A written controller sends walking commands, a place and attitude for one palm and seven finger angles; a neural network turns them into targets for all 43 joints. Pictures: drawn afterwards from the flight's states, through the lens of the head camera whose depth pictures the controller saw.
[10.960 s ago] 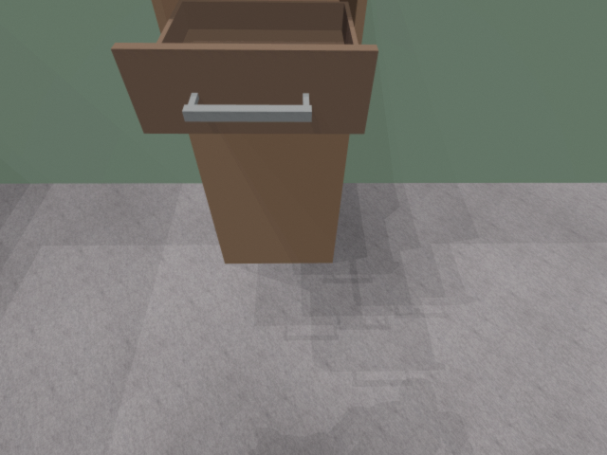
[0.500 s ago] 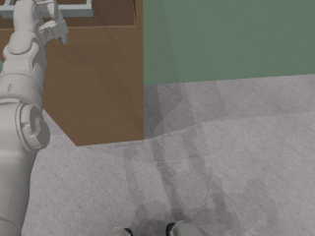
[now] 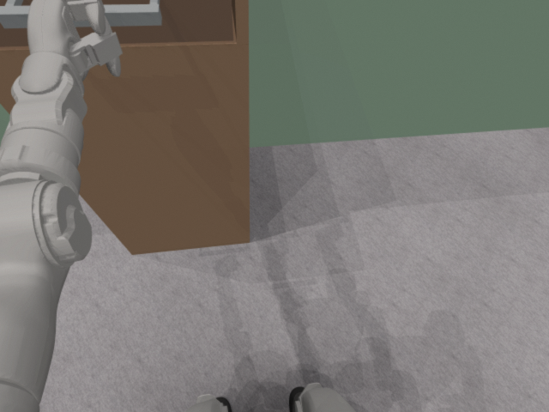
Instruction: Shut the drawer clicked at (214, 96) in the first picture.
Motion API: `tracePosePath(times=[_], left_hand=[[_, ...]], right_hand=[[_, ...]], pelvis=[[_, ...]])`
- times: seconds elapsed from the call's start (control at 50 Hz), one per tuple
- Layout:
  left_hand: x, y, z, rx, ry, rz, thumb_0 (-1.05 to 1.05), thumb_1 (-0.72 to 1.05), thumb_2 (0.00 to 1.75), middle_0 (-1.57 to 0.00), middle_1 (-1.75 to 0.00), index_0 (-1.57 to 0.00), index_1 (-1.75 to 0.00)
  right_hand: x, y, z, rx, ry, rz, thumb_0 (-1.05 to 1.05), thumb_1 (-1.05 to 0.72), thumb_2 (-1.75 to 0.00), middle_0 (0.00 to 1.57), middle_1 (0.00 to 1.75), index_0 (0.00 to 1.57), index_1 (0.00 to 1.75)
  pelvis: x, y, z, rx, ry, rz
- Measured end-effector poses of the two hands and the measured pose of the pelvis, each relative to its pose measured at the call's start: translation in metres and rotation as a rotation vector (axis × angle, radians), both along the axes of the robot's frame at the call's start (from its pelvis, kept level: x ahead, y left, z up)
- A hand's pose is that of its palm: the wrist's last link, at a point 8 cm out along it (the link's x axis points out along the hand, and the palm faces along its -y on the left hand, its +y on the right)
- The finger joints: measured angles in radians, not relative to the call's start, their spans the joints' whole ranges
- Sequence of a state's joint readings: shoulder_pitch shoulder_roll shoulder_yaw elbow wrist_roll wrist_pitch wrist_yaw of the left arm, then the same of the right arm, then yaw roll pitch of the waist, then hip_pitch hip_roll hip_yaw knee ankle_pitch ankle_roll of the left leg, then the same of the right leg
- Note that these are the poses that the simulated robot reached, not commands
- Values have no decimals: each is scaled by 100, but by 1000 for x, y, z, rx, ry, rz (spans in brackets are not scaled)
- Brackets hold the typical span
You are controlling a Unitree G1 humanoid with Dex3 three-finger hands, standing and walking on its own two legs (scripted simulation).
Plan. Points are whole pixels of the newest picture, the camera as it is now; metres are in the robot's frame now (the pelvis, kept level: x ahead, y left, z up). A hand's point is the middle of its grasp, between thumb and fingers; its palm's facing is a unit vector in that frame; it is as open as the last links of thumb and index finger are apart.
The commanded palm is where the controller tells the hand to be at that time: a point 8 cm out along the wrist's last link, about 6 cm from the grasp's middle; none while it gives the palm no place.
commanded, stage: pull the fist back off the drawer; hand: left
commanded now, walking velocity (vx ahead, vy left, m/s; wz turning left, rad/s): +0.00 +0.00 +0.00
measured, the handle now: (85, 7) +0.64 +0.17 +0.18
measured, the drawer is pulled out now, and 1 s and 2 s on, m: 0.00 0.00 0.00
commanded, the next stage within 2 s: draw the hand back to the body in 0.34 s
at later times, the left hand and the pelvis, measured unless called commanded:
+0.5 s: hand (118, 43) +0.56 +0.13 +0.18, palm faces +0.01 -1.00 +0.00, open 3.3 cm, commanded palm +0.51 +0.18 +0.18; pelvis +0.03 -0.01 +0.01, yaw -2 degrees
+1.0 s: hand (49, 160) +0.38 +0.17 +0.19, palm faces +0.06 -0.99 -0.09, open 3.3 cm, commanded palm +0.34 +0.22 +0.19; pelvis +0.02 -0.02 +0.02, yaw +1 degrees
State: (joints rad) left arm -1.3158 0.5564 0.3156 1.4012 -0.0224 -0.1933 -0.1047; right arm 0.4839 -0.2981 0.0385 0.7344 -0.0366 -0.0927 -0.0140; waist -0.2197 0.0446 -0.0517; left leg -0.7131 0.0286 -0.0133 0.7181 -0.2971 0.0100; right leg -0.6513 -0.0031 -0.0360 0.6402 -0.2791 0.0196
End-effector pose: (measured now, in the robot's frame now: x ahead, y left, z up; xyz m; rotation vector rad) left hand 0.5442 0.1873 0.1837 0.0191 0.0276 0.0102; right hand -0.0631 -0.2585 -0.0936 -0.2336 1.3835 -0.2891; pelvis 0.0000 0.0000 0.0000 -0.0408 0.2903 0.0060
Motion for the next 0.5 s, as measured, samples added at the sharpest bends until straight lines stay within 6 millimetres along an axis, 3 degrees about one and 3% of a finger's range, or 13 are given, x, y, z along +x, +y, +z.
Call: tracePosePath(times=[0.24,0.5], left_hand=[[-3,-3,-1,-22,-31,-12,3,85,95,-140,-160,-140,-160],[-10,-8,0,-21,-52,-4,2,89,90,-140,-159,-140,-160]], right_hand=[[23,3,-5,31,-43,-14,1,-90,-90,20,30,20,30],[82,-4,-9,45,-164,-10,1,-90,-90,20,30,20,30]], pelvis=[[11,-1,2,6,-19,-23],[32,-7,6,15,-59,-39]])
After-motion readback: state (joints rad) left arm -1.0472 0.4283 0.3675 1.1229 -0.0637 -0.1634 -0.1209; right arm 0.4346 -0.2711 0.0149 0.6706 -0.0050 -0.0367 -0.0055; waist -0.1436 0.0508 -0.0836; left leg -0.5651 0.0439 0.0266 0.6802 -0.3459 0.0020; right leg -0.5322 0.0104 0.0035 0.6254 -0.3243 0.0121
